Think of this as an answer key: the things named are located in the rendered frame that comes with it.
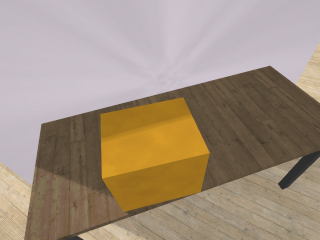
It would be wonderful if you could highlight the carton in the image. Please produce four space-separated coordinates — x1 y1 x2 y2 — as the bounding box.
100 97 210 212

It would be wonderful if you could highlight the table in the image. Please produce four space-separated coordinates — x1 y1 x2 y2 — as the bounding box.
24 66 320 240

